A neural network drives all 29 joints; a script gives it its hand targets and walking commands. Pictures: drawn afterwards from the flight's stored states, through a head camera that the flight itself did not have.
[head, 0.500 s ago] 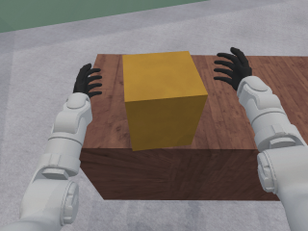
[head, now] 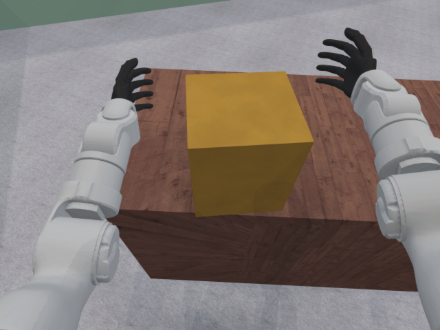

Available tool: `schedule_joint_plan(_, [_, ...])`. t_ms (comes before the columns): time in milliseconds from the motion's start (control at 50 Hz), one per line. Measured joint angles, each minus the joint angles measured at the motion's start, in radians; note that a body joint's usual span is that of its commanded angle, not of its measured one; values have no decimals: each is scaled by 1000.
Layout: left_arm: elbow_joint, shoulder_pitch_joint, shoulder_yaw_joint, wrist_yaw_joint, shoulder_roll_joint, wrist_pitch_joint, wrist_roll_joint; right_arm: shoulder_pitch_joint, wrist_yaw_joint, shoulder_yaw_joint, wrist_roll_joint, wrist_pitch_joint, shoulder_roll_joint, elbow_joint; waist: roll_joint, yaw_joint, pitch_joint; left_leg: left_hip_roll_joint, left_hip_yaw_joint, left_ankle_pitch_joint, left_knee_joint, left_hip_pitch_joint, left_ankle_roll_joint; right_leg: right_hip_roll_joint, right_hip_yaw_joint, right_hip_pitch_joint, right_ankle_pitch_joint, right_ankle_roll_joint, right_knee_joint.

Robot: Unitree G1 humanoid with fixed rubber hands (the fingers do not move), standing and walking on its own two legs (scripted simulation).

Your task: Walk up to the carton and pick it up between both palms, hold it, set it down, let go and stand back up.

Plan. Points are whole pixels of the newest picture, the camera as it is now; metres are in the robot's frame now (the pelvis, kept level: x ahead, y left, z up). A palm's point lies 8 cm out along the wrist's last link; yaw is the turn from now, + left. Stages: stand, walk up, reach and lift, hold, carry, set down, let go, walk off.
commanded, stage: reach and lift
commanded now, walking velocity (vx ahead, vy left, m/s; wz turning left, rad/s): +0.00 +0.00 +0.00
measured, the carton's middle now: (237, 148) +0.48 +0.01 +0.02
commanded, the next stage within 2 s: none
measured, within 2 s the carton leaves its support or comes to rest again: neither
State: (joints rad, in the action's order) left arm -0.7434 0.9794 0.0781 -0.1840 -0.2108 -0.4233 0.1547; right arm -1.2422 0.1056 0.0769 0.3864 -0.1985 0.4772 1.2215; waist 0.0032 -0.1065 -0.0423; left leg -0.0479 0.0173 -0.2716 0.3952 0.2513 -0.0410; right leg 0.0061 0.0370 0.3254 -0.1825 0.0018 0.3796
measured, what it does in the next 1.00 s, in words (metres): stands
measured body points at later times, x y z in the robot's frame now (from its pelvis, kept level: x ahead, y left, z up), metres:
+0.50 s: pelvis +0.00 +0.00 +0.00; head +0.07 +0.01 +0.44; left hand +0.44 +0.23 +0.09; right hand +0.50 -0.17 +0.12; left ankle -0.05 +0.14 -0.74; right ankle +0.00 -0.12 -0.74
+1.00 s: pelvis +0.00 -0.01 -0.01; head +0.10 -0.01 +0.43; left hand +0.46 +0.20 +0.07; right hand +0.51 -0.16 +0.08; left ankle -0.05 +0.14 -0.74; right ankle +0.00 -0.12 -0.74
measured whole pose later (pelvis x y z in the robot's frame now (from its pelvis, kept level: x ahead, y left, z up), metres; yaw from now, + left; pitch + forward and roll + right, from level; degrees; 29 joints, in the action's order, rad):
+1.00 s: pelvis +0.00 -0.01 -0.01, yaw +0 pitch +20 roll -1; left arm -1.19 0.98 0.02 -0.15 -0.18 0.17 0.17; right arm -1.13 0.09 0.08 0.28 0.21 0.33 1.43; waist 0.00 -0.10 -0.16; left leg -0.06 0.02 -0.25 0.47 0.55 -0.04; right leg 0.00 0.05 0.58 -0.15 -0.01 0.37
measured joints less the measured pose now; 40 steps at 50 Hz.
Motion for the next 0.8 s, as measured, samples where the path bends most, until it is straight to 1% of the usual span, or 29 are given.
schedule_joint_plan(80, [-36, 0, 0, 0, 0, 18, 0, 7, 0, 0, -20, 22, -1, 31, 0, -1, -2, 0, 2, -1, 0, 3, 0, 0, 2, 0, 0, 1, -4])
schedule_joint_plan(140, [-64, 0, 0, 0, 0, 52, 0, 26, 0, 0, -32, 52, -3, 52, 0, -1, -2, 0, 2, -1, 0, 4, 0, 0, 2, 1, 0, 1, -5])
schedule_joint_plan(220, [-106, -1, 0, 4, 0, 127, 0, 61, 0, 0, -34, 103, -14, 67, 0, -1, -2, 0, 2, -1, 0, 6, 0, 0, 2, 3, 0, 1, -5])
schedule_joint_plan(320, [-231, 0, 0, 17, 0, 220, 0, 100, 0, 0, -46, 161, -38, 93, 0, -1, -1, 0, 2, -1, 3, 19, 0, 0, 3, 14, 3, 2, -5])
schedule_joint_plan(420, [-310, 0, -6, 20, 0, 336, 0, 109, 0, 0, -57, 233, -66, 128, 0, 4, -18, 0, 6, 2, 21, 76, 0, 0, 6, 62, 13, 2, -5])
schedule_joint_plan(540, [-395, 0, -40, 21, 0, 433, 0, 111, 0, 0, -65, 301, -93, 171, 0, 7, -57, -2, 9, 4, 43, 163, 0, -2, 8, 138, 25, 2, -5])
schedule_joint_plan(640, [-427, 0, -54, 21, 0, 494, 7, 110, 0, 0, -67, 350, -97, 187, 0, 7, -91, -4, 9, 3, 61, 231, 0, -4, 9, 197, 33, 2, -5])
schedule_joint_plan(800, [-436, 0, -64, 21, 1, 541, 15, 110, 0, 0, -54, 389, -98, 208, 0, 7, -115, -8, 9, 9, 77, 286, 0, -8, 9, 244, 34, -2, -5])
